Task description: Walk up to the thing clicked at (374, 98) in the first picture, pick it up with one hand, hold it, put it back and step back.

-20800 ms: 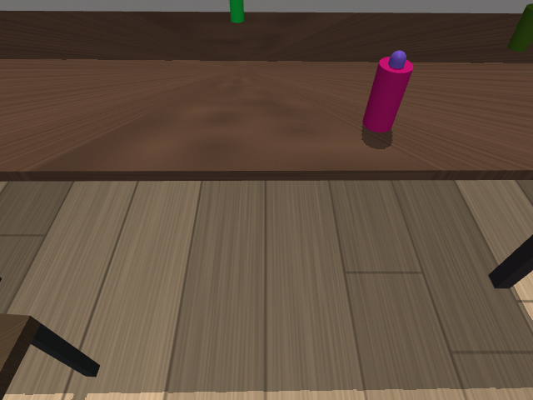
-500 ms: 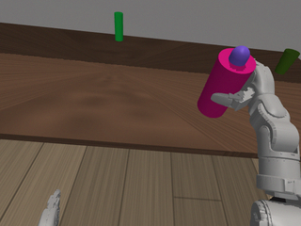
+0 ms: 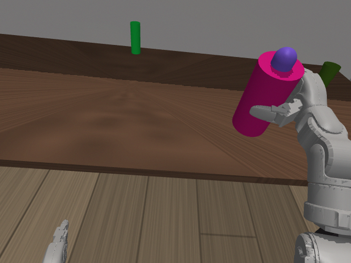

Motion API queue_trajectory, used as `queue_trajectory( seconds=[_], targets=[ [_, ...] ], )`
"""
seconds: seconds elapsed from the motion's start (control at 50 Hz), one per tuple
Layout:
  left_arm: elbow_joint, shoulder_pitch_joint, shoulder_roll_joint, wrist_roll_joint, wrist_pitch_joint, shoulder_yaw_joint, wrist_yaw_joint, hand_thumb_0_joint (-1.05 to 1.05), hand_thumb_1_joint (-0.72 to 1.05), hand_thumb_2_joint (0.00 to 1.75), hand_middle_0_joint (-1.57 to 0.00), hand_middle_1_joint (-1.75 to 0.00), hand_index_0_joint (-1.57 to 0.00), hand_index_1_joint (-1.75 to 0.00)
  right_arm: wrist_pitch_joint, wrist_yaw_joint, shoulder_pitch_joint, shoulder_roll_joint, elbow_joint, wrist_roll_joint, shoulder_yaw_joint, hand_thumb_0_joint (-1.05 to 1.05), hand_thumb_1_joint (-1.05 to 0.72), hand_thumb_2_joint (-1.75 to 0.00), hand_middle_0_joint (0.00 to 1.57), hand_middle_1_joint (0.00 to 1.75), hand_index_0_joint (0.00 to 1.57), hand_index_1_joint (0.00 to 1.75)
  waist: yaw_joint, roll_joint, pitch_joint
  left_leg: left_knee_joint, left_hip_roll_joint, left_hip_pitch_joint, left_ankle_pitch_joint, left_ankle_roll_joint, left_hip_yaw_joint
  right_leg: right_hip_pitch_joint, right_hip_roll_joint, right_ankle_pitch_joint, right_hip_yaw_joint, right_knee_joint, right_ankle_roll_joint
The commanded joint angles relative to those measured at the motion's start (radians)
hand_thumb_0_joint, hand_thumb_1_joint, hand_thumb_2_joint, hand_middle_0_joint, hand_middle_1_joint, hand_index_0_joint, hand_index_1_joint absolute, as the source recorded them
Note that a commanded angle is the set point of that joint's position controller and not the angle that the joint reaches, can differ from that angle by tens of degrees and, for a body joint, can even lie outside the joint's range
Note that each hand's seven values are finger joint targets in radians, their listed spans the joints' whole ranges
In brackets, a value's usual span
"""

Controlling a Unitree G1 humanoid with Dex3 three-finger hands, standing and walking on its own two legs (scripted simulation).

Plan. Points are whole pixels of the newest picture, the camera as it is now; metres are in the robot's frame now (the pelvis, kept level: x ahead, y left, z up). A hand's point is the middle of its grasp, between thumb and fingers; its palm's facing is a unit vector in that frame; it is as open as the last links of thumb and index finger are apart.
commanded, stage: hold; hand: right
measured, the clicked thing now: (265, 93) +0.34 -0.14 +0.28
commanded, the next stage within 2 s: none
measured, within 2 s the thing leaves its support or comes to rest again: neither
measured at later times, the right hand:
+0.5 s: hand (280, 85) +0.34 -0.16 +0.30, palm faces +0.05 +1.00 -0.04, open 10.7 cm
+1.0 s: hand (280, 85) +0.34 -0.16 +0.30, palm faces +0.07 +1.00 -0.04, open 10.7 cm
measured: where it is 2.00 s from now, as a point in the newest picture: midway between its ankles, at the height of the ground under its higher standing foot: outside the picture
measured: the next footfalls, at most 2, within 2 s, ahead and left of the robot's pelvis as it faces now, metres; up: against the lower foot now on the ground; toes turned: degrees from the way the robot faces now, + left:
none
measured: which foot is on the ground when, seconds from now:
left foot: down 0.00-1.00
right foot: down 0.00-1.00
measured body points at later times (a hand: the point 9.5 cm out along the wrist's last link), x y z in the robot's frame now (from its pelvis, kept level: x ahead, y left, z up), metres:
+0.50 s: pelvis +0.00 +0.00 +0.00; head -0.05 +0.04 +0.45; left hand +0.17 +0.25 -0.08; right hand +0.33 -0.21 +0.30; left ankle +0.01 +0.12 -0.74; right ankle +0.02 -0.13 -0.74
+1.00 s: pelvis +0.00 +0.00 +0.00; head -0.05 +0.04 +0.44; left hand +0.17 +0.25 -0.08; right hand +0.33 -0.21 +0.30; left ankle +0.01 +0.12 -0.74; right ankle +0.02 -0.13 -0.74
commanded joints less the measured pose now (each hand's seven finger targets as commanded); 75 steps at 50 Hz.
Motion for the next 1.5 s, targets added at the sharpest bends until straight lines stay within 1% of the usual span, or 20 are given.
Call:
queue_trajectory(
  seconds=[0.0, 0.2, 0.3, 0.34, 0.38, 0.64, 0.68, 0.72, 0.76, 0.8, 0.88, 0.92, 0.96, 1.0, 1.04, 1.14, 1.32, 1.42, 1.44, 1.48],
  targets=[
    [-0.176, -0.161, 0.128, -0.001, -0.058, 0.049, 0.005, 0.00, -0.53, 0.04, -0.04, -0.04, -0.05, -0.03, -0.048, 0.001, -0.443, -0.213, -0.218, 0.008, -0.080, 0.00, 0.07, -1.29, 1.23, 1.44, 1.29, 1.44, -0.006, 0.094, -0.195, -0.111, -0.023, -0.017, 0.150, -0.002, 0.035, 0.104, 0.023, 0.115, -0.010, -0.058, -0.034],
    [-0.167, -0.147, 0.103, -0.006, -0.073, 0.021, 0.002, 0.00, -0.53, 0.03, -0.04, -0.04, -0.05, -0.03, -0.002, 0.012, -0.460, -0.207, -0.240, 0.018, -0.081, 0.00, 0.02, -1.29, 1.25, 1.44, 1.31, 1.44, -0.012, 0.079, -0.208, -0.093, -0.029, -0.009, 0.222, 0.000, 0.044, 0.133, 0.018, 0.197, -0.006, -0.050, -0.031],
    [-0.157, -0.148, 0.140, -0.006, -0.081, 0.051, 0.003, 0.00, -0.54, 0.04, -0.04, -0.04, -0.04, -0.04, 0.024, 0.014, -0.474, -0.225, -0.238, 0.016, -0.087, 0.00, 0.01, -1.30, 1.25, 1.44, 1.31, 1.44, -0.003, 0.080, -0.178, -0.104, -0.031, -0.028, 0.169, 0.003, 0.046, 0.121, 0.019, 0.142, -0.003, -0.063, -0.030],
    [-0.152, -0.146, 0.094, -0.008, -0.080, 0.002, -0.007, 0.00, -0.54, 0.04, -0.04, -0.04, -0.04, -0.04, 0.033, 0.017, -0.478, -0.213, -0.242, 0.021, -0.078, 0.00, -0.01, -1.29, 1.25, 1.44, 1.31, 1.44, -0.011, 0.073, -0.148, -0.113, -0.029, -0.036, 0.139, 0.004, 0.046, 0.101, 0.022, 0.114, -0.004, -0.065, -0.032],
    [-0.158, -0.148, 0.128, -0.010, -0.080, 0.044, -0.001, 0.00, -0.54, 0.04, -0.04, -0.04, -0.05, -0.04, 0.042, 0.017, -0.478, -0.222, -0.241, 0.026, -0.091, 0.00, 0.01, -1.29, 1.24, 1.44, 1.31, 1.44, -0.001, 0.099, -0.168, -0.115, -0.026, -0.033, 0.151, 0.000, 0.042, 0.108, 0.025, 0.120, -0.007, -0.062, -0.035],
    [-0.162, -0.171, 0.110, -0.009, -0.096, 0.004, -0.006, 0.00, -0.54, 0.04, -0.04, -0.04, -0.04, -0.04, 0.088, 0.011, -0.496, -0.247, -0.253, 0.032, -0.112, 0.00, -0.02, -1.31, 1.27, 1.46, 1.33, 1.46, -0.018, 0.089, -0.157, -0.116, -0.027, -0.034, 0.101, 0.000, 0.046, 0.089, 0.028, 0.077, -0.004, -0.062, -0.034],
    [-0.169, -0.159, 0.102, -0.009, -0.098, -0.005, -0.008, 0.00, -0.54, 0.04, -0.04, -0.04, -0.04, -0.04, 0.089, 0.011, -0.506, -0.230, -0.265, 0.030, -0.091, 0.00, -0.01, -1.32, 1.28, 1.47, 1.34, 1.47, -0.014, 0.074, -0.175, -0.111, -0.028, -0.035, 0.113, 0.004, 0.046, 0.103, 0.026, 0.092, -0.004, -0.063, -0.032],
    [-0.140, -0.137, 0.134, -0.009, -0.094, 0.035, -0.001, 0.00, -0.54, 0.04, -0.04, -0.04, -0.04, -0.03, 0.093, 0.011, -0.480, -0.245, -0.224, 0.033, -0.114, 0.00, -0.01, -1.31, 1.27, 1.46, 1.33, 1.46, -0.006, 0.092, -0.167, -0.109, -0.030, -0.034, 0.145, 0.002, 0.047, 0.106, 0.023, 0.122, -0.001, -0.061, -0.034],
    [-0.161, -0.151, 0.109, -0.010, -0.097, 0.004, -0.009, 0.00, -0.54, 0.04, -0.04, -0.04, -0.04, -0.04, 0.092, 0.011, -0.494, -0.230, -0.261, 0.032, -0.101, 0.00, -0.02, -1.32, 1.28, 1.47, 1.34, 1.47, -0.017, 0.084, -0.187, -0.101, -0.028, -0.019, 0.181, 0.003, 0.047, 0.110, 0.025, 0.160, -0.004, -0.051, -0.032],
    [-0.168, -0.140, 0.122, -0.010, -0.093, 0.019, -0.004, 0.00, -0.54, 0.04, -0.04, -0.04, -0.04, -0.03, 0.096, 0.009, -0.502, -0.229, -0.253, 0.029, -0.097, 0.00, -0.04, -1.32, 1.28, 1.46, 1.34, 1.46, -0.006, 0.085, -0.199, -0.096, -0.030, -0.021, 0.193, 0.004, 0.048, 0.125, 0.022, 0.176, -0.002, -0.051, -0.030],
    [-0.169, -0.149, 0.132, -0.009, -0.098, 0.026, -0.004, 0.00, -0.54, 0.04, -0.04, -0.04, -0.04, -0.04, 0.101, 0.008, -0.477, -0.245, -0.231, 0.028, -0.116, 0.00, -0.02, -1.31, 1.28, 1.46, 1.34, 1.46, -0.013, 0.100, -0.166, -0.104, -0.027, -0.032, 0.173, -0.002, 0.046, 0.104, 0.027, 0.143, -0.005, -0.051, -0.035],
    [-0.152, -0.140, 0.090, -0.009, -0.094, -0.016, -0.009, 0.00, -0.54, 0.03, -0.04, -0.04, -0.04, -0.03, 0.094, 0.009, -0.498, -0.230, -0.245, 0.028, -0.100, 0.00, -0.03, -1.31, 1.28, 1.46, 1.34, 1.46, -0.012, 0.081, -0.137, -0.113, -0.027, -0.044, 0.125, 0.002, 0.043, 0.089, 0.026, 0.099, -0.006, -0.059, -0.034],
    [-0.165, -0.152, 0.107, -0.008, -0.100, 0.010, -0.005, 0.00, -0.54, 0.04, -0.04, -0.04, -0.04, -0.03, 0.083, 0.010, -0.493, -0.228, -0.275, 0.030, -0.094, 0.00, -0.03, -1.31, 1.28, 1.47, 1.34, 1.47, -0.010, 0.099, -0.152, -0.118, -0.026, -0.042, 0.095, -0.001, 0.042, 0.084, 0.028, 0.068, -0.006, -0.061, -0.036],
    [-0.154, -0.146, 0.117, -0.009, -0.097, 0.015, -0.007, 0.00, -0.54, 0.04, -0.04, -0.04, -0.04, -0.03, 0.082, 0.012, -0.460, -0.249, -0.258, 0.029, -0.118, 0.00, -0.02, -1.31, 1.27, 1.46, 1.33, 1.46, -0.015, 0.082, -0.171, -0.109, -0.024, -0.033, 0.135, 0.002, 0.040, 0.097, 0.027, 0.109, -0.006, -0.057, -0.033],
    [-0.163, -0.153, 0.143, -0.009, -0.100, 0.044, -0.005, 0.00, -0.54, 0.04, -0.04, -0.04, -0.04, -0.04, 0.077, 0.014, -0.460, -0.233, -0.291, 0.032, -0.103, 0.00, -0.02, -1.31, 1.27, 1.46, 1.33, 1.46, -0.010, 0.071, -0.169, -0.102, -0.030, -0.036, 0.134, 0.005, 0.045, 0.100, 0.022, 0.111, -0.002, -0.060, -0.031],
    [-0.164, -0.164, 0.097, -0.008, -0.095, -0.005, -0.002, 0.00, -0.54, 0.04, -0.04, -0.04, -0.04, -0.04, 0.071, 0.005, -0.476, -0.236, -0.293, 0.030, -0.103, 0.00, -0.01, -1.31, 1.28, 1.46, 1.34, 1.46, -0.012, 0.089, -0.163, -0.110, -0.026, -0.038, 0.126, 0.002, 0.041, 0.094, 0.026, 0.099, -0.005, -0.054, -0.034],
    [-0.148, -0.156, 0.132, -0.008, -0.092, 0.032, 0.007, 0.00, -0.54, 0.04, -0.04, -0.04, -0.04, -0.04, 0.072, 0.007, -0.453, -0.251, -0.274, 0.031, -0.117, 0.00, -0.01, -1.30, 1.26, 1.45, 1.32, 1.45, -0.006, 0.092, -0.171, -0.106, -0.025, -0.032, 0.142, 0.000, 0.040, 0.103, 0.027, 0.112, -0.006, -0.051, -0.034],
    [-0.148, -0.154, 0.097, -0.009, -0.094, 0.000, 0.001, 0.00, -0.54, 0.04, -0.04, -0.04, -0.04, -0.04, 0.082, 0.013, -0.451, -0.225, -0.287, 0.037, -0.099, 0.00, -0.02, -1.29, 1.26, 1.44, 1.32, 1.44, -0.009, 0.089, -0.148, -0.115, -0.026, -0.038, 0.122, -0.001, 0.040, 0.087, 0.028, 0.093, -0.007, -0.055, -0.035],
    [-0.142, -0.159, 0.122, -0.009, -0.095, 0.030, 0.006, 0.00, -0.54, 0.04, -0.04, -0.04, -0.04, -0.04, 0.083, 0.015, -0.449, -0.228, -0.271, 0.040, -0.107, 0.00, -0.02, -1.30, 1.26, 1.45, 1.32, 1.45, -0.004, 0.103, -0.155, -0.113, -0.026, -0.035, 0.137, -0.003, 0.041, 0.089, 0.027, 0.105, -0.008, -0.052, -0.036],
    [-0.135, -0.151, 0.119, -0.011, -0.093, 0.019, 0.003, 0.00, -0.54, 0.04, -0.04, -0.04, -0.05, -0.04, 0.091, 0.018, -0.423, -0.223, -0.254, 0.038, -0.098, 0.00, 0.00, -1.31, 1.26, 1.46, 1.32, 1.46, -0.007, 0.101, -0.148, -0.110, -0.025, -0.040, 0.155, -0.003, 0.039, 0.093, 0.028, 0.122, -0.007, -0.050, -0.036]
  ],
)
